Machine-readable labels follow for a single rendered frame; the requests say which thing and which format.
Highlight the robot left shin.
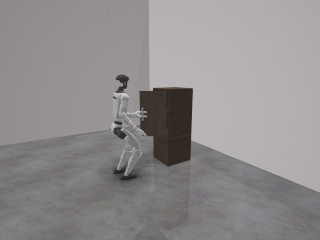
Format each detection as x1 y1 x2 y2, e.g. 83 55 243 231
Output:
117 148 134 170

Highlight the handle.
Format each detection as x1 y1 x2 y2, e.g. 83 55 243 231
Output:
141 108 144 121

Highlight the cupboard door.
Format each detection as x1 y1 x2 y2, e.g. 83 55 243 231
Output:
139 91 167 137

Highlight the humanoid robot torso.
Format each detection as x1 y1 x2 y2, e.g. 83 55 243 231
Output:
111 91 129 135

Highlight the robot right hand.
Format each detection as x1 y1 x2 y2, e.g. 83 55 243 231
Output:
135 129 147 142

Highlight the robot right upper arm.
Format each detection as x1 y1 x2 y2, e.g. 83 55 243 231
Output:
119 93 129 118

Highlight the robot left hand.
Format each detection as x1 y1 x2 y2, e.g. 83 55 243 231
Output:
135 111 147 118

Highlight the left robot forearm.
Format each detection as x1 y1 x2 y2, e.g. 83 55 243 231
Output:
126 112 137 118

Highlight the right robot forearm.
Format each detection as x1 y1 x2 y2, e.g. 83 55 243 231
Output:
121 112 139 132

